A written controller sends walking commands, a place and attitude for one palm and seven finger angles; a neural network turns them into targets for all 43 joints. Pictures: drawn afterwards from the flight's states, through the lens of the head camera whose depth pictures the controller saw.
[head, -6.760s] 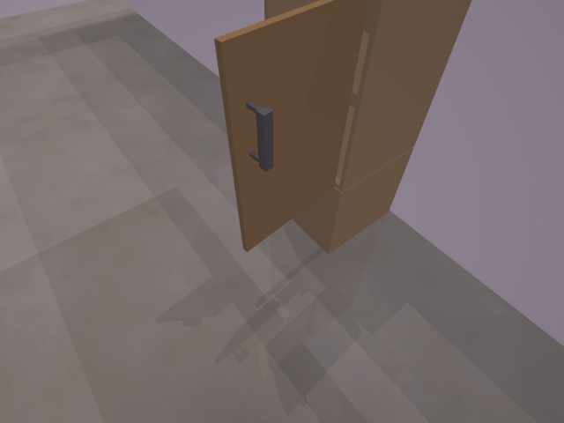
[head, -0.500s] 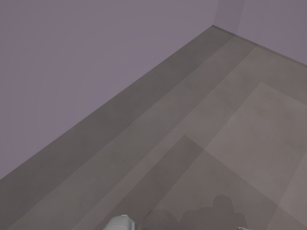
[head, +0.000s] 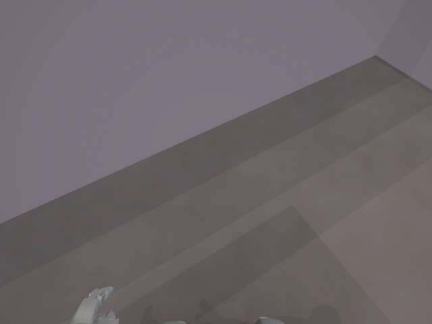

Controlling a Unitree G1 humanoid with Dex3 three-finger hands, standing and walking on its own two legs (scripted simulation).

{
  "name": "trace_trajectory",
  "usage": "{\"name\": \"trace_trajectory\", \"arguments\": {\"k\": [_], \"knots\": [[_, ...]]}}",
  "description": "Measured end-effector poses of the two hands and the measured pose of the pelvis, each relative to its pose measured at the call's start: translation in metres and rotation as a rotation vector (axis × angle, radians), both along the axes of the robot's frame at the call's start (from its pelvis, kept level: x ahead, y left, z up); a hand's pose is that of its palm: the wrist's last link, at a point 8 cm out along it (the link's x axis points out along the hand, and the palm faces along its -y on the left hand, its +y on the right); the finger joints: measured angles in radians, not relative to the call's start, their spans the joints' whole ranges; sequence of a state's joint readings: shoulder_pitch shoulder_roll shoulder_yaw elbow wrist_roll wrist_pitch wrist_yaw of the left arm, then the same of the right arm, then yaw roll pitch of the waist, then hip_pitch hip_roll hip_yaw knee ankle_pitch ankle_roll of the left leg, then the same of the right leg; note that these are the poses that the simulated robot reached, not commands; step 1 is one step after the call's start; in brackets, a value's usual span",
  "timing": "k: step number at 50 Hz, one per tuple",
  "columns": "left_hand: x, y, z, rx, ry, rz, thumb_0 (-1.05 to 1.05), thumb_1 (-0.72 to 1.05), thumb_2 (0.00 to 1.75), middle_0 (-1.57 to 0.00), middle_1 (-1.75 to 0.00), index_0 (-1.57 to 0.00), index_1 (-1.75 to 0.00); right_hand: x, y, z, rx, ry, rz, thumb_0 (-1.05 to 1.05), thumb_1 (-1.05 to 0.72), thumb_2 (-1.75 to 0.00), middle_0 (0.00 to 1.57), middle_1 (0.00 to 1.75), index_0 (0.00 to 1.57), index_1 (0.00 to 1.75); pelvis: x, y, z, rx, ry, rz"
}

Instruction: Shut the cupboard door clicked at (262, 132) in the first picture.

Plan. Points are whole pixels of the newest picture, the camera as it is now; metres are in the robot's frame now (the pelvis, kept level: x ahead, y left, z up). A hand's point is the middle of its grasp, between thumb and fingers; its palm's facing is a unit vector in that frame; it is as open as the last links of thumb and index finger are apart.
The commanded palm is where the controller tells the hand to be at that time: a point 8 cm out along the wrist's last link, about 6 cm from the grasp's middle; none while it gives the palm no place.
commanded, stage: walk to a spot facing it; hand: left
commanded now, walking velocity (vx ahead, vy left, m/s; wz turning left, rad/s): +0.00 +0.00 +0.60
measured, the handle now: out of the picture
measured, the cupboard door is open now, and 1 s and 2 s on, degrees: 95 95 95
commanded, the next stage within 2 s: none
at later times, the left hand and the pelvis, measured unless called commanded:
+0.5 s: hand out of the picture -0.03 +0.21 -0.19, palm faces +0.36 -0.90 -0.25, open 7.4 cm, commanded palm none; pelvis +0.00 -0.01 -0.01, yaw +20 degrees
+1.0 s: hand out of the picture +0.03 +0.17 -0.14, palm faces +0.56 -0.78 -0.27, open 7.4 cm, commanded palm none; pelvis +0.05 -0.05 +0.00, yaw +37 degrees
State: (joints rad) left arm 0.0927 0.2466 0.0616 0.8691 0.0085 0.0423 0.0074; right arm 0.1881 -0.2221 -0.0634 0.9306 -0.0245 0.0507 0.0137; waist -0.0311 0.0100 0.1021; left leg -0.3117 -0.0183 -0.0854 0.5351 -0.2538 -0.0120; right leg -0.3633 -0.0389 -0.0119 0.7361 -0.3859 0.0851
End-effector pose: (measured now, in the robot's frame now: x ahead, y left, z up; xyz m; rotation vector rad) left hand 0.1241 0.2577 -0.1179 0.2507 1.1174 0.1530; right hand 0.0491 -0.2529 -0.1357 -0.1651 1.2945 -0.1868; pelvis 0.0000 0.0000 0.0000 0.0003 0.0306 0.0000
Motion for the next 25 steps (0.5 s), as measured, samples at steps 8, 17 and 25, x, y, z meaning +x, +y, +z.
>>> {"name": "trace_trajectory", "arguments": {"k": [8, 17, 25], "knots": [[-0.035, -0.037, 0.008, 0.005, 0.001, 0.079, 0.00, 0.90, 0.90, -0.20, -0.30, -0.20, -0.30, 0.017, -0.032, -0.012, 0.024, 0.045, 0.062, 0.01, -0.91, -0.90, 0.20, 0.30, 0.20, 0.29, 0.001, -0.026, 0.001, 0.028, -0.022, 0.117], [-0.106, -0.039, -0.005, -0.042, 0.081, 0.271, 0.00, 0.91, 0.90, -0.20, -0.30, -0.20, -0.30, 0.084, -0.014, 0.003, 0.012, 0.008, 0.256, 0.01, -0.91, -0.90, 0.20, 0.30, 0.20, 0.29, 0.005, -0.029, 0.005, 0.043, -0.017, 0.253], [-0.181, -0.004, -0.038, -0.061, 0.202, 0.439, 0.00, 0.91, 0.90, -0.20, -0.30, -0.20, -0.30, 0.158, 0.043, 0.012, -0.027, -0.163, 0.447, 0.01, -0.91, -0.90, 0.20, 0.30, 0.20, 0.29, 0.003, -0.005, -0.014, 0.019, -0.011, 0.349]]}}
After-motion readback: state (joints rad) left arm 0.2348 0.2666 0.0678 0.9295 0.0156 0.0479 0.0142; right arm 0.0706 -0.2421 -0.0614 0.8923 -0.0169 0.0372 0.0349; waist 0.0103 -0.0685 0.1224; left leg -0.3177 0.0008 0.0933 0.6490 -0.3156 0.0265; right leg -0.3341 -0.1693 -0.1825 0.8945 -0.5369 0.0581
